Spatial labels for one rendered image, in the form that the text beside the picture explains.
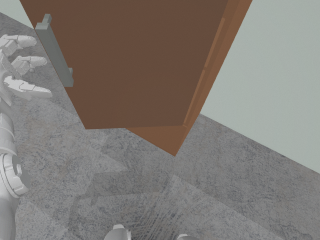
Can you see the robot left upper arm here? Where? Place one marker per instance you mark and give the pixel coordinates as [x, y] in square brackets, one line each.
[14, 182]

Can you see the left robot forearm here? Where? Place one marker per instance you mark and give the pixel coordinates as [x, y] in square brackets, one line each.
[7, 136]

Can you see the robot left thigh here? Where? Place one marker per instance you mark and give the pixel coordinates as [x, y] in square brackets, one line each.
[119, 234]

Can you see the handle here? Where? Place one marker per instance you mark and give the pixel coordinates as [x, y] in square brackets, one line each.
[50, 44]

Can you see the robot left hand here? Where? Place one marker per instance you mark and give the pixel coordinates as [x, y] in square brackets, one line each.
[19, 67]

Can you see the robot left shin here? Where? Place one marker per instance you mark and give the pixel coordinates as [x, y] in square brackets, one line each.
[118, 226]

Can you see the cupboard door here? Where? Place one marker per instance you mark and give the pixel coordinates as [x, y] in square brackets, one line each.
[136, 63]

